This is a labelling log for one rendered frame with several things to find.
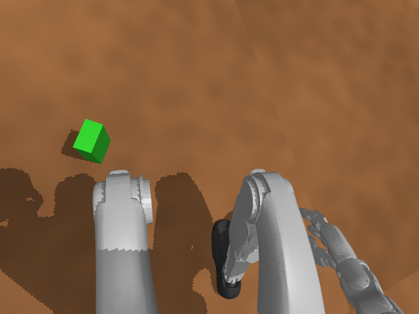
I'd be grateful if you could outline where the right robot foot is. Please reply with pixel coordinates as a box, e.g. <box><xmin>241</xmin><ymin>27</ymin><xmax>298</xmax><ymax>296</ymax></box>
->
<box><xmin>211</xmin><ymin>219</ymin><xmax>241</xmax><ymax>299</ymax></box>

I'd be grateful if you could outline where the carton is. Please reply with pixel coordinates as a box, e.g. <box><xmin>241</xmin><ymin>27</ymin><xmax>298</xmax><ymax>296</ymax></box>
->
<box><xmin>73</xmin><ymin>119</ymin><xmax>111</xmax><ymax>164</ymax></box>

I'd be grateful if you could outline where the right robot arm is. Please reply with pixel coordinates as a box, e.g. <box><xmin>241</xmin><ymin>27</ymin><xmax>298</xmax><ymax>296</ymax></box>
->
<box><xmin>335</xmin><ymin>258</ymin><xmax>404</xmax><ymax>314</ymax></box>

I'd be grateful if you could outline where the right robot hand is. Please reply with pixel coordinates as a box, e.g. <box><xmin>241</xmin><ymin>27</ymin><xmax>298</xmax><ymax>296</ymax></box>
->
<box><xmin>299</xmin><ymin>208</ymin><xmax>357</xmax><ymax>270</ymax></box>

